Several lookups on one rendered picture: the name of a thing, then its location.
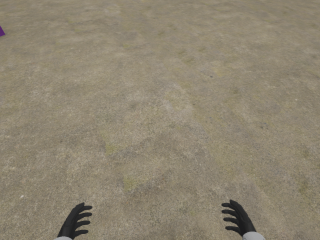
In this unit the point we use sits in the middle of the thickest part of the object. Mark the left robot hand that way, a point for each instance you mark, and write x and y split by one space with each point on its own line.
70 225

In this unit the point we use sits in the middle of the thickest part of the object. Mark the right robot hand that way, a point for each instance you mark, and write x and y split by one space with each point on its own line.
242 220

